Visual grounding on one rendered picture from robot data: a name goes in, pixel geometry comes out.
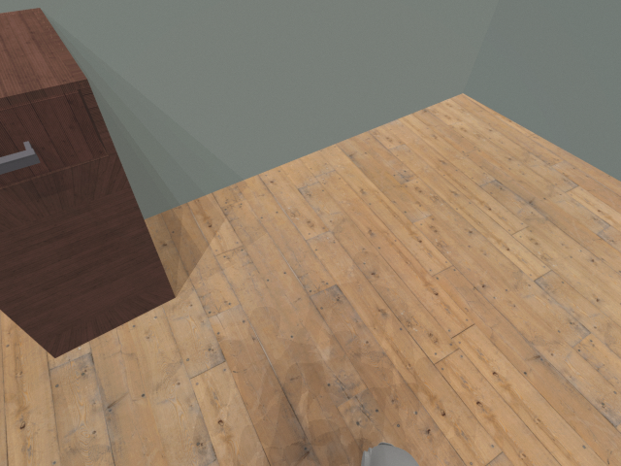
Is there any right robot thigh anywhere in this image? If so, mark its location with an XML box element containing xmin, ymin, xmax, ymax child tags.
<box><xmin>361</xmin><ymin>445</ymin><xmax>419</xmax><ymax>466</ymax></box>

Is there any handle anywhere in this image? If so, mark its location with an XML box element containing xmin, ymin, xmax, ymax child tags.
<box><xmin>0</xmin><ymin>141</ymin><xmax>41</xmax><ymax>175</ymax></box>

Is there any drawer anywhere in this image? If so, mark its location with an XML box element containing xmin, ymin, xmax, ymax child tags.
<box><xmin>0</xmin><ymin>90</ymin><xmax>105</xmax><ymax>187</ymax></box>

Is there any cabinet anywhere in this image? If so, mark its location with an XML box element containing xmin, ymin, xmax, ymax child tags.
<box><xmin>0</xmin><ymin>8</ymin><xmax>176</xmax><ymax>358</ymax></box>

